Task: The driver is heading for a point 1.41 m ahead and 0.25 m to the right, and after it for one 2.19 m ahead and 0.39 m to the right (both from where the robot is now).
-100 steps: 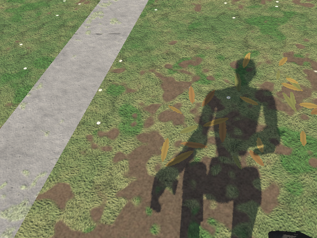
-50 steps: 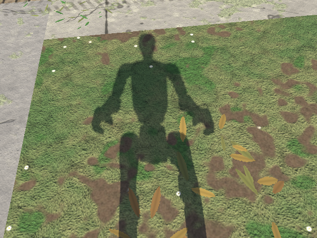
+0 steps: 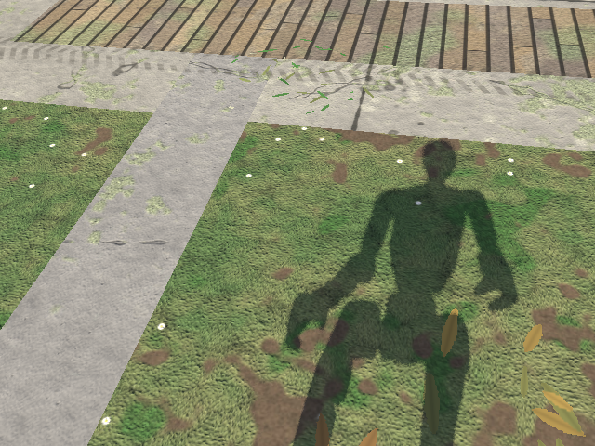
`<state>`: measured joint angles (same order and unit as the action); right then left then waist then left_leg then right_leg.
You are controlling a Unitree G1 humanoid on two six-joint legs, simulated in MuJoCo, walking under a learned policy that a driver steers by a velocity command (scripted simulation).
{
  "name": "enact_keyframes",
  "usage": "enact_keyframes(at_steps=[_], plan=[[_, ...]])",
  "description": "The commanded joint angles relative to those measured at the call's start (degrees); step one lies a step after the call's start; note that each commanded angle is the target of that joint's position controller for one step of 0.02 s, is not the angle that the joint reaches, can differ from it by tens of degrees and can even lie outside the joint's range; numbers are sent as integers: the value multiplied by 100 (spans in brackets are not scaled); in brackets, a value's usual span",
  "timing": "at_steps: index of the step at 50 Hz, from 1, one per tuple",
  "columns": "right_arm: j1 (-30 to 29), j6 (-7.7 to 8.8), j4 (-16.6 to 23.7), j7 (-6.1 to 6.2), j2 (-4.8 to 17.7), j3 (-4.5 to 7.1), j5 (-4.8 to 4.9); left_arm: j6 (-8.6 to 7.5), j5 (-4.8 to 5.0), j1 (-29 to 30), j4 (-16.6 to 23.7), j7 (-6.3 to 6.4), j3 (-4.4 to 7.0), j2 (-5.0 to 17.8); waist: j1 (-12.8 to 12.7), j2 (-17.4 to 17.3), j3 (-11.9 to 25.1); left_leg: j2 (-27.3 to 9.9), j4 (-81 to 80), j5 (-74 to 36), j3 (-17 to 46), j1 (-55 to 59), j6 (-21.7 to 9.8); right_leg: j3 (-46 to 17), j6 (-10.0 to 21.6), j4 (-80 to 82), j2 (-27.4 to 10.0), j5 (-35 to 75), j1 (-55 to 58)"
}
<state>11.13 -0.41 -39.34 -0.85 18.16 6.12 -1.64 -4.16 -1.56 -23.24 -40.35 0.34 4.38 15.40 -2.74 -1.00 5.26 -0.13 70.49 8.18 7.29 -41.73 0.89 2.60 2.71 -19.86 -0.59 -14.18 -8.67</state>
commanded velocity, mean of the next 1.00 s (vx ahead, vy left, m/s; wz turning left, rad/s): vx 0.69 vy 0.00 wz -0.46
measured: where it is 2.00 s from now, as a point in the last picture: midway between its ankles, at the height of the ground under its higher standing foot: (355, 329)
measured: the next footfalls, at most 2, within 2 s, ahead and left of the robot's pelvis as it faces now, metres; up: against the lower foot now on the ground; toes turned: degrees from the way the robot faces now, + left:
left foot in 0.28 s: +0.23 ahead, +0.19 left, +0.00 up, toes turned +4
right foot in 0.72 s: +0.64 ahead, +0.02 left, +0.00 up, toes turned -20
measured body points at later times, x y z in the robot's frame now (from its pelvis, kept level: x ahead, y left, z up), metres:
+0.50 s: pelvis +0.27 +0.11 -0.01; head +0.28 +0.12 +0.44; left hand +0.38 +0.37 -0.14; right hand +0.29 -0.17 -0.13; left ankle +0.19 +0.19 -0.75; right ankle +0.28 -0.04 -0.65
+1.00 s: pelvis +0.60 +0.07 -0.02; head +0.64 +0.04 +0.43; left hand +0.85 +0.27 -0.11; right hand +0.70 -0.26 -0.07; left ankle +0.82 +0.20 -0.68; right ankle +0.61 +0.04 -0.75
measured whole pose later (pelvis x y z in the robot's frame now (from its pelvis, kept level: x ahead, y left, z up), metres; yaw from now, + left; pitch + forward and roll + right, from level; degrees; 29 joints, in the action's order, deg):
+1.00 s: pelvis +0.60 +0.07 -0.02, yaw -33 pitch +2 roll +1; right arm -1.3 4.8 -31.8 2.1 15.9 1.7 -0.9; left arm -0.3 1.3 -12.7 -38.6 1.5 4.2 17.3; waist -3.0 -1.2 -5.2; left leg -3.7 53.8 11.8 10.8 -39.7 6.3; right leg -7.6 8.8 -25.5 12.4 -8.5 -16.9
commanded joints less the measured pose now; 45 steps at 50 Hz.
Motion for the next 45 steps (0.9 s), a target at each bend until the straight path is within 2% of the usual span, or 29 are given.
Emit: enact_keyframes(at_steps=[1, 3, 6, 9, 11, 12, 13, 14, 15, 16, 17, 18, 19, 21, 24, 28, 31, 33, 34, 35, 36, 37, 38, 39, 40, 41, 42, 43, 45], plan=[[-490, -72, 382, -335, 231, 6, -223, -90, -25, 61, 257, -87, 160, 891, 108, 730, -954, 206, -342, -283, 118, -873, 112, -1508, 425, 1456, -1258, -2078, -121], [-598, -59, 361, -376, 330, 23, -122, -127, 9, -70, 164, -68, 141, 869, 69, 903, -956, 161, -765, -400, 114, -917, 155, -1463, 525, 1542, -1385, -1988, 168], [-1080, 0, 460, -429, 329, -50, -122, -139, 43, -365, -29, -35, 142, 867, -96, 962, -1019, -98, -1848, -307, -392, -706, 144, -1170, 606, 1680, -1490, -1745, 576], [-1572, 74, 649, -507, 196, -169, -53, -120, 19, -614, -277, -27, 142, 861, -278, 1133, -1213, -329, -2973, 9, -955, 16, -117, -872, 601, 1817, -1532, -1402, 622], [-1634, 142, 724, -474, 139, -211, -41, -57, 30, -701, -454, -38, 130, 875, -280, 1122, -1353, -223, -3672, 567, -1135, 848, -346, -856, 686, 1698, -1551, -913, 439], [-1376, 178, 690, -420, 162, -203, -51, -16, 42, -654, -517, -42, 142, 973, -126, 1124, -1354, -54, -3884, 977, -1256, 1378, -449, -880, 789, 1458, -1609, -178, 308], [-564, 245, 492, -327, 247, -151, -44, 1, 60, -469, -553, -50, 151, 1061, 343, 995, -1103, 181, -4130, 995, -1322, 2425, -529, -755, 816, 669, -1569, 1369, 28], [815, 357, 49, -193, 469, -36, -86, -25, 74, -285, -546, -73, 111, 984, 1018, 424, -307, 192, -4152, 710, -1117, 4340, -585, -274, 702, -1021, -1143, 2509, -694], [2132, 411, -148, -34, 1022, 95, -210, -70, 37, -75, -297, -110, -22, 600, 1610, -626, 809, -1243, -4515, 2873, 503, 6052, -594, 61, 599, -3335, -620, 971, -2005], [2242, 470, -88, 61, 1600, 151, -249, -133, 218, 203, 86, -117, -124, 20, 1487, -2066, 863, -2376, -5762, 4838, 3132, 6442, -556, -526, 525, -5020, 358, -1695, -3844], [1627, 465, -2, 114, 1158, 34, -233, -82, 226, 510, 33, -90, -19, 405, 1223, -881, 201, -2440, -5922, 4355, 3224, 5513, -474, -1096, 582, -5635, 161, -920, -4165], [1200, 456, -29, 104, 736, -93, -175, -51, 203, 532, -10, -148, 10, 471, 859, -431, -230, -2183, -5706, 3367, 2097, 4937, -374, -1021, 563, -5533, -207, -308, -4026], [911, 465, -51, 74, 459, -162, -120, -4, 193, 316, -194, -217, -12, 399, 591, -355, -412, -1858, -5847, 2496, 1287, 4444, -256, -889, 442, -5273, -437, 72, -3687], [733, 519, -119, 102, 152, -267, -14, 188, 30, 108, -428, -333, -28, 271, 328, -697, -679, -1432, -6053, 1425, 153, 3936, -83, -657, 249, -5315, -637, 348, -3459], [1037, 649, -424, 54, -3, -302, 49, 351, 57, 705, -286, -451, -63, 138, 293, -537, -1138, -1255, -6284, -66, -869, 3787, 52, -504, 186, -5490, -650, 866, -3898], [1321, 738, -729, 73, -59, -338, 10, 361, 98, 1631, 38, -512, -145, 145, 272, -410, -1451, -997, -6411, -2515, -1932, 3926, 87, 138, 318, -4563, -382, 1522, -3987], [1147, 687, -821, 221, 111, -353, 25, 332, 38, 1975, 222, -555, -274, 57, 53, -129, -1604, -858, -6142, -4848, -2515, 3936, 208, 890, 518, -2956, -31, 1612, -3085], [1198, 696, -840, 396, 542, -267, 76, 353, 5, 1571, 119, -552, -262, 197, -185, -320, -1093, -1045, -5128, -6944, -2507, 4167, 212, 1225, 595, -2341, 455, 1748, -1867], [1017, 659, -780, 462, 731, -215, 111, 379, -9, 815, -91, -524, -187, 399, -557, -437, -663, -1180, -4234, -7413, -2407, 4136, 214, 1132, 673, -2185, 639, 1682, -1000], [377, 586, -393, 585, 1570, 21, 328, 328, 482, 33, -9, -492, 174, 1000, -1126, -903, -79, -1263, -3045, -7991, -1961, 3732, 423, 474, 752, -2276, 494, 1735, 224], [-175, 537, -223, 549, 1419, 35, 386, 341, 532, -1185, -373, -366, 350, 1434, -1639, -387, 354, -849, -1089, -5994, -1942, 3205, 499, -137, 1022, -1324, 188, 2625, 1507], [-421, 598, -75, 371, 327, -234, 231, 329, 462, -1028, -477, -148, 335, 1436, -1293, 1485, -198, 510, 1322, 1635, -1762, 1636, 545, -692, 1161, -736, -52, 3894, 2195], [882, 765, 274, 299, -245, -421, 121, 165, 3, -272, -57, -144, 242, 1730, -28, 1882, 860, 734, 3045, 2879, -341, 184, 629, -3098, 2267, -1426, -1157, 5996, 3259], [853, 888, 429, 243, 271, -391, 179, 147, -112, -52, 301, -168, 312, 1618, -271, 804, 2017, 595, 3127, 2626, 500, 91, 469, -4177, 2786, -613, -1656, 4195, 3449], [477, 938, 587, 206, 492, -330, 267, 88, 48, 423, 483, -191, 293, 1389, 35, -101, 978, 436, 2361, 2354, 388, -180, 184, -4181, 2591, 59, -1383, 2598, 2499], [398, 883, 562, 216, 545, -263, 227, 55, 250, 996, 605, -191, 223, 1123, 436, -862, 253, 121, 1735, 2027, 285, -84, 122, -3864, 2250, 348, -1139, 1867, 1473], [423, 785, 528, 214, 575, -237, 167, 45, 309, 1300, 738, -185, 182, 1041, 621, -959, -169, 19, 1392, 1853, 256, 198, 209, -3692, 2118, 467, -1020, 2217, 575], [397, 674, 546, 215, 642, -184, 120, 43, 289, 1435, 817, -152, 202, 1059, 711, -862, -404, -99, 959, 1731, 259, 494, 322, -3356, 1997, 541, -790, 2696, -63], [261, 556, 595, 261, 507, -193, 57, 90, 282, 1519, 768, -51, 181, 951, 714, -643, -488, -245, -163, 1405, -50, 1059, 502, -2361, 1689, 308, -323, 3860, -1020]])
